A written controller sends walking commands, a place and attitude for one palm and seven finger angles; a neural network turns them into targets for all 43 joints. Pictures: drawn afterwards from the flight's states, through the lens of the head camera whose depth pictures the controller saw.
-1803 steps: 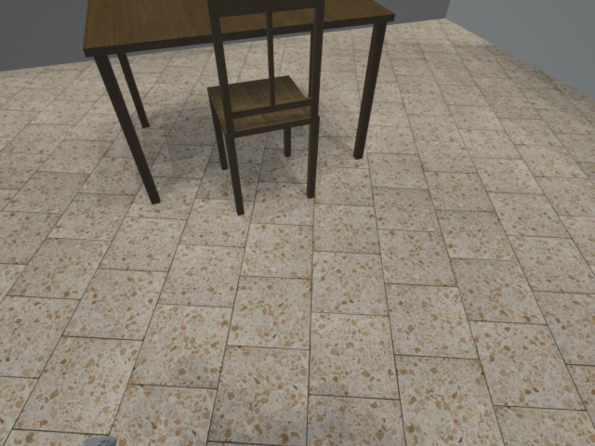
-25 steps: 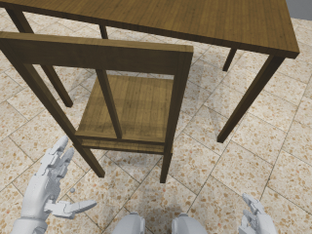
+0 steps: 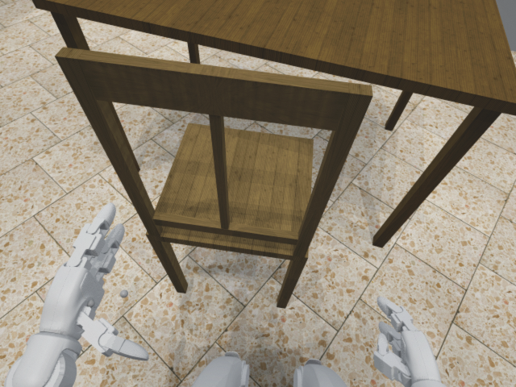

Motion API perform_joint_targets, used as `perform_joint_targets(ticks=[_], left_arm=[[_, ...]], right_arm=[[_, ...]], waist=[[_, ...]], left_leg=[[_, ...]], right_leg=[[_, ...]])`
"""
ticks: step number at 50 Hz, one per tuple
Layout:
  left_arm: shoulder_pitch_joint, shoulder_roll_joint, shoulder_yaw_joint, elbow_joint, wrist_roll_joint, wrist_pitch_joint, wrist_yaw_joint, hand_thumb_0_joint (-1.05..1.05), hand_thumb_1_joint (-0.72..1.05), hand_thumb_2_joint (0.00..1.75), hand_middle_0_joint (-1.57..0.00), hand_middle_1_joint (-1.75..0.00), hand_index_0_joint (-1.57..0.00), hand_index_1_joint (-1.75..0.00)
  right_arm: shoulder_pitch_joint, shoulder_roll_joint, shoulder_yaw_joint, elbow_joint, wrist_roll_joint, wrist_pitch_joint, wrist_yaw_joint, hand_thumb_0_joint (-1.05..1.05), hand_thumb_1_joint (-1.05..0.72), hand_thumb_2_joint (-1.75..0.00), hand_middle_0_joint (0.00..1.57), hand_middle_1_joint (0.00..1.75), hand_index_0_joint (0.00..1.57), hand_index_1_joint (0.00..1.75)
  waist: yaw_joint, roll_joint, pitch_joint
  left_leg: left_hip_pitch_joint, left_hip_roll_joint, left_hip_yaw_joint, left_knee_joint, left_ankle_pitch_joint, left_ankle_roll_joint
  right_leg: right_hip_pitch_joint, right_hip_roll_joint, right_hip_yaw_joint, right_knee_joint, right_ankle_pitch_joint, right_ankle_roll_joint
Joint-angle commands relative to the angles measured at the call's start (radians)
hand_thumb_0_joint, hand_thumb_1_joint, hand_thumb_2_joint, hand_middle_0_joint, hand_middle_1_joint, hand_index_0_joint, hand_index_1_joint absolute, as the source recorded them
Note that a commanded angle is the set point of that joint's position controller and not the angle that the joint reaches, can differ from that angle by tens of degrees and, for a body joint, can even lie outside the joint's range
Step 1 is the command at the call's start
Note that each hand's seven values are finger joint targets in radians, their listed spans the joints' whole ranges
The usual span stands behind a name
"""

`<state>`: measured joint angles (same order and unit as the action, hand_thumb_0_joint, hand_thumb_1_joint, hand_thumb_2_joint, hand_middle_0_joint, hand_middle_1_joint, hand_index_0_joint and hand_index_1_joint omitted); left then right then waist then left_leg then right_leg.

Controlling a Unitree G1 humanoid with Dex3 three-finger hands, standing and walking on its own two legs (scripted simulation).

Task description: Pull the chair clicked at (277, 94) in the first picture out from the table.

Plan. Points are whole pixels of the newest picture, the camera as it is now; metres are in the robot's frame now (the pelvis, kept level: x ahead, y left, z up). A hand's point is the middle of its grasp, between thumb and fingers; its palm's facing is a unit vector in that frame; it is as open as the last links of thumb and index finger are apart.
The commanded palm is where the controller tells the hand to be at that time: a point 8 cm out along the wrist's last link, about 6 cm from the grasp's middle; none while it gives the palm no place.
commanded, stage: raise the hand toward the chair's back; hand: left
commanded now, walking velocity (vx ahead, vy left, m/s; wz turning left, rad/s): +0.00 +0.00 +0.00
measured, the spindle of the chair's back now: (221, 181) +0.44 +0.11 +0.02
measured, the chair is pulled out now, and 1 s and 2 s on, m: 0.18 0.18 0.18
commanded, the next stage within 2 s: aim the fingers beside a spindle in 0.60 s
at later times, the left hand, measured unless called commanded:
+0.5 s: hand (124, 281) +0.24 +0.21 +0.05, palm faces -0.04 -1.00 -0.06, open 16.9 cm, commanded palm +0.23 +0.26 +0.05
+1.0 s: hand (148, 283) +0.25 +0.18 +0.04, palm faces -0.06 -1.00 -0.04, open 16.9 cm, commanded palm +0.23 +0.23 +0.04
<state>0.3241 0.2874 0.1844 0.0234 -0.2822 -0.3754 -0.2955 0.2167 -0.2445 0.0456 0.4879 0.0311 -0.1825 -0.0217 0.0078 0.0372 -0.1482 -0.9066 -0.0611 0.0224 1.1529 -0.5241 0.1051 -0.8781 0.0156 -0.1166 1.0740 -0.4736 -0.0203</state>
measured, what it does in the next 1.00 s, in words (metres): stands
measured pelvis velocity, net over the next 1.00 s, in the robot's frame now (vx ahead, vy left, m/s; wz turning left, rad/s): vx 0.00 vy -0.02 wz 0.00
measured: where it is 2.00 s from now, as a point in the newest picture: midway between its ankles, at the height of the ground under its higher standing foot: outside the picture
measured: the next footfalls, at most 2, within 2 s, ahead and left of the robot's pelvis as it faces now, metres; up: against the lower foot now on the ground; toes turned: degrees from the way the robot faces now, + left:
none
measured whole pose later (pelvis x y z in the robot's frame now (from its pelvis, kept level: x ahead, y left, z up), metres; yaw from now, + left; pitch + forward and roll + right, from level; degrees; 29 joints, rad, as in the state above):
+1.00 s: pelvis +0.00 -0.02 +0.00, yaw +0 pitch +17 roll -4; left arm 0.28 0.28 0.17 0.07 -0.29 -0.39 -0.30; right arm 0.23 -0.27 0.03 0.51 0.03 -0.20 -0.02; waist -0.01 0.04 -0.15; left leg -0.93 -0.05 0.01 1.16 -0.53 0.09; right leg -0.90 0.03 -0.13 1.08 -0.48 -0.05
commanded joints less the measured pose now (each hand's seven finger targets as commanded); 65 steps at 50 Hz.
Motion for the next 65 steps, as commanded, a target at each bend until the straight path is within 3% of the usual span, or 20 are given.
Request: perform_joint_targets(ticks=[1, 12, 17, 23, 26, 29, 32, 36, 38, 43, 47, 51, 58, 63, 65], left_arm=[[-0.093, 0.141, 0.090, -0.198, -0.027, -0.048, -0.018, 0.00, -0.50, 0.30, -0.06, -0.08, -0.06, -0.08], [-0.061, 0.148, 0.111, -0.169, -0.032, -0.042, -0.017, 0.00, -0.50, 0.30, -0.06, -0.08, -0.06, -0.08], [-0.076, 0.162, 0.123, -0.182, -0.034, -0.057, -0.005, 0.00, -0.50, 0.30, -0.06, -0.08, -0.06, -0.08], [-0.071, 0.158, 0.109, -0.207, -0.029, -0.074, -0.001, 0.00, -0.50, 0.30, -0.06, -0.08, -0.06, -0.08], [-0.070, 0.145, 0.103, -0.179, -0.033, -0.063, -0.007, 0.00, -0.50, 0.30, -0.06, -0.08, -0.06, -0.08], [-0.080, 0.148, 0.100, -0.188, -0.033, -0.060, -0.012, 0.00, -0.50, 0.30, -0.06, -0.08, -0.06, -0.08], [-0.079, 0.155, 0.109, -0.176, -0.037, -0.058, -0.012, 0.00, -0.50, 0.30, -0.06, -0.08, -0.06, -0.08], [-0.086, 0.157, 0.110, -0.168, -0.039, -0.063, -0.019, 0.00, -0.50, 0.30, -0.06, -0.08, -0.06, -0.08], [-0.112, 0.134, 0.082, -0.154, -0.037, -0.064, -0.025, 0.00, -0.50, 0.30, -0.06, -0.08, -0.06, -0.08], [-0.091, 0.133, 0.075, -0.169, -0.034, -0.076, -0.019, 0.00, -0.50, 0.30, -0.06, -0.08, -0.06, -0.08], [-0.128, 0.135, 0.067, -0.157, -0.025, -0.082, -0.003, 0.00, -0.50, 0.30, -0.06, -0.08, -0.06, -0.08], [-0.110, 0.120, 0.063, -0.148, -0.023, -0.088, 0.011, 0.00, -0.50, 0.30, -0.06, -0.08, -0.06, -0.08], [-0.130, 0.117, 0.048, -0.146, -0.010, -0.097, 0.029, 0.00, -0.50, 0.30, -0.06, -0.08, -0.06, -0.08], [-0.138, 0.085, 0.009, -0.141, 0.003, -0.102, 0.043, 0.00, -0.50, 0.30, -0.06, -0.08, -0.06, -0.08], [-0.178, 0.065, -0.022, -0.139, 0.013, -0.103, 0.055, 0.00, -0.50, 0.30, -0.06, -0.08, -0.06, -0.08]], right_arm=[[-0.007, -0.177, -0.087, -0.133, 0.012, -0.052, -0.022, 0.00, -0.90, -0.90, 0.20, 0.30, 0.20, 0.30], [0.008, -0.182, -0.097, -0.121, 0.011, -0.067, -0.013, 0.00, -0.90, -0.90, 0.20, 0.30, 0.20, 0.30], [0.007, -0.181, -0.097, -0.122, 0.009, -0.066, -0.012, 0.00, -0.90, -0.90, 0.20, 0.30, 0.20, 0.30], [0.011, -0.177, -0.097, -0.118, 0.010, -0.068, -0.008, 0.00, -0.90, -0.90, 0.20, 0.30, 0.20, 0.30], [0.006, -0.176, -0.095, -0.120, 0.012, -0.064, -0.009, 0.00, -0.90, -0.90, 0.20, 0.30, 0.20, 0.30], [0.000, -0.173, -0.091, -0.123, 0.014, -0.064, -0.012, 0.00, -0.90, -0.90, 0.20, 0.30, 0.20, 0.30], [0.003, -0.171, -0.088, -0.120, 0.012, -0.065, -0.015, 0.00, -0.90, -0.90, 0.20, 0.30, 0.20, 0.30], [0.000, -0.169, -0.086, -0.119, 0.013, -0.068, -0.019, 0.00, -0.90, -0.90, 0.20, 0.30, 0.20, 0.30], [-0.002, -0.167, -0.082, -0.115, 0.012, -0.071, -0.019, 0.00, -0.90, -0.90, 0.20, 0.30, 0.20, 0.30], [-0.001, -0.164, -0.085, -0.117, 0.011, -0.078, -0.017, 0.00, -0.90, -0.90, 0.20, 0.30, 0.20, 0.30], [-0.007, -0.165, -0.082, -0.110, 0.007, -0.071, -0.016, 0.00, -0.90, -0.90, 0.20, 0.30, 0.20, 0.30], [-0.006, -0.161, -0.084, -0.118, 0.007, -0.062, -0.013, 0.00, -0.90, -0.90, 0.20, 0.30, 0.20, 0.30], [-0.007, -0.160, -0.084, -0.116, 0.005, -0.049, -0.008, 0.00, -0.90, -0.90, 0.20, 0.30, 0.20, 0.30], [-0.006, -0.160, -0.084, -0.117, 0.003, -0.041, -0.006, 0.00, -0.90, -0.90, 0.20, 0.30, 0.20, 0.30], [-0.006, -0.162, -0.084, -0.118, 0.003, -0.037, -0.005, 0.00, -0.90, -0.90, 0.20, 0.30, 0.20, 0.30]], waist=[[-0.023, 0.054, -0.215], [-0.013, 0.052, -0.226], [-0.017, 0.035, -0.227], [-0.019, 0.079, -0.248], [-0.024, 0.038, -0.217], [-0.022, 0.063, -0.220], [-0.027, 0.028, -0.223], [-0.027, 0.033, -0.218], [-0.040, 0.030, -0.212], [-0.027, 0.050, -0.253], [-0.037, 0.032, -0.231], [-0.025, 0.029, -0.250], [-0.030, 0.018, -0.278], [-0.033, 0.025, -0.273], [-0.046, 0.014, -0.260]], left_leg=[[0.271, 0.094, -0.237, -0.282, 0.248, -0.159], [0.297, 0.101, -0.232, -0.279, 0.382, -0.169], [0.259, 0.090, -0.205, -0.266, 0.343, -0.155], [0.292, 0.095, -0.206, -0.255, 0.383, -0.158], [0.255, 0.090, -0.203, -0.259, 0.328, -0.152], [0.249, 0.082, -0.184, -0.253, 0.317, -0.145], [0.226, 0.075, -0.170, -0.242, 0.310, -0.134], [0.204, 0.069, -0.157, -0.235, 0.283, -0.126], [0.182, 0.065, -0.145, -0.218, 0.254, -0.114], [0.191, 0.065, -0.137, -0.201, 0.307, -0.114], [0.143, 0.061, -0.128, -0.183, 0.273, -0.105], [0.136, 0.060, -0.122, -0.180, 0.270, -0.104], [0.099, 0.058, -0.109, -0.152, 0.267, -0.093], [0.101, 0.062, -0.115, -0.143, 0.274, -0.094], [0.104, 0.066, -0.127, -0.142, 0.262, -0.097]], right_leg=[[0.045, 0.001, 0.043, -0.096, 0.095, -0.012], [0.064, -0.002, 0.037, -0.102, 0.130, -0.009], [0.086, 0.000, 0.039, -0.110, 0.126, -0.013], [0.072, -0.001, 0.043, -0.109, 0.139, -0.013], [0.081, 0.001, 0.039, -0.117, 0.124, -0.013], [0.093, 0.001, 0.043, -0.124, 0.125, -0.016], [0.114, 0.004, 0.047, -0.134, 0.133, -0.017], [0.123, 0.002, 0.052, -0.139, 0.128, -0.019], [0.111, 0.002, 0.056, -0.140, 0.117, -0.017], [0.122, -0.001, 0.060, -0.125, 0.152, -0.020], [0.112, 0.000, 0.067, -0.117, 0.141, -0.020], [0.120, -0.001, 0.069, -0.107, 0.142, -0.019], [0.129, -0.004, 0.084, -0.092, 0.159, -0.018], [0.098, -0.003, 0.079, -0.074, 0.160, -0.018], [0.065, -0.003, 0.073, -0.067, 0.141, -0.017]])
